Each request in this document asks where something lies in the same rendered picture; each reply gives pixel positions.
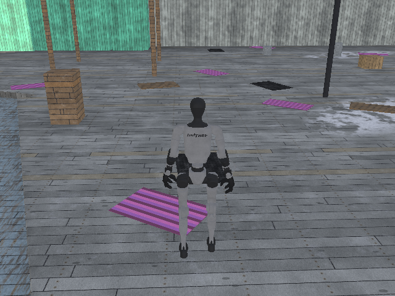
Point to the right robot shin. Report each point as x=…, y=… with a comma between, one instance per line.
x=211, y=223

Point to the right robot forearm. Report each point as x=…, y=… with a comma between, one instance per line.
x=226, y=166

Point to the left robot upper arm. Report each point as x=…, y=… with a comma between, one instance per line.
x=177, y=131

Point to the left robot forearm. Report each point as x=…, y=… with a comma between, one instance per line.
x=169, y=164

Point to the robot right hand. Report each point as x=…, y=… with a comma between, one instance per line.
x=230, y=184

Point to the robot left hand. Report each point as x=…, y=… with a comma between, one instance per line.
x=166, y=180

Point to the robot left thigh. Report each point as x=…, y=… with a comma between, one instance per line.
x=182, y=189

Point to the right robot upper arm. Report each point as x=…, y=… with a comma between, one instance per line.
x=219, y=139

